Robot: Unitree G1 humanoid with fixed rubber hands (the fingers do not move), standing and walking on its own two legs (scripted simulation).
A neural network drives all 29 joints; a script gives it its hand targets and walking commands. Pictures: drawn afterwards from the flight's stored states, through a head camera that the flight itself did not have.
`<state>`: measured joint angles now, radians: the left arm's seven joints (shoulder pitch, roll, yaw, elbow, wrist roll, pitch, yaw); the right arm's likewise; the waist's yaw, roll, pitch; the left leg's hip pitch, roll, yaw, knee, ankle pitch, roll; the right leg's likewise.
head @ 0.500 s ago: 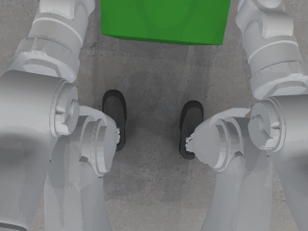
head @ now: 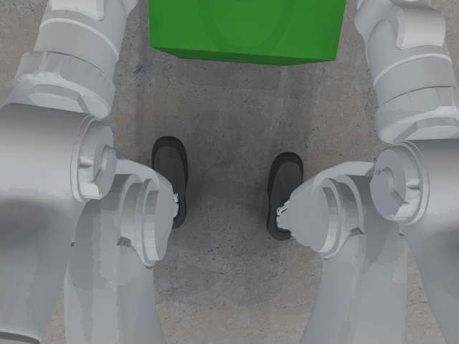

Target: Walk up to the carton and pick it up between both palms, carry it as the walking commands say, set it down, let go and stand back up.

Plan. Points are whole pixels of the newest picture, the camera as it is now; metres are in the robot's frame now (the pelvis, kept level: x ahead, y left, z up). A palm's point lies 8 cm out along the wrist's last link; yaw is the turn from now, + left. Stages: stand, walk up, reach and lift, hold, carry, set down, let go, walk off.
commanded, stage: reach and lift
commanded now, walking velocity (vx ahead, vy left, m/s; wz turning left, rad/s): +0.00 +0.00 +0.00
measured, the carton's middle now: out of the picture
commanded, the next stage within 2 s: none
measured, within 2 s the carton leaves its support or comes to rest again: leaves its support in 0.02 s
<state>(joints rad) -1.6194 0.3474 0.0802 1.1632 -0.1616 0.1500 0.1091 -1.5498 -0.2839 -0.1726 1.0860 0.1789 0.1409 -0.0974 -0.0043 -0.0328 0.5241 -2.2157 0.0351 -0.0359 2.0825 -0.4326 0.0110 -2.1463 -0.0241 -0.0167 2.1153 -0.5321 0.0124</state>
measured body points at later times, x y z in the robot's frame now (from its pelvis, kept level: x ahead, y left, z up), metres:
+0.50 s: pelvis -0.01 +0.00 +0.00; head +0.36 +0.02 +0.26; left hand +0.57 +0.15 -0.14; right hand +0.58 -0.14 -0.12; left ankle +0.15 +0.12 -0.35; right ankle +0.13 -0.13 -0.35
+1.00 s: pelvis -0.01 +0.00 +0.01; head +0.32 +0.02 +0.30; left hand +0.57 +0.15 -0.08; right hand +0.57 -0.14 -0.06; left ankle +0.15 +0.12 -0.35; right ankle +0.13 -0.13 -0.35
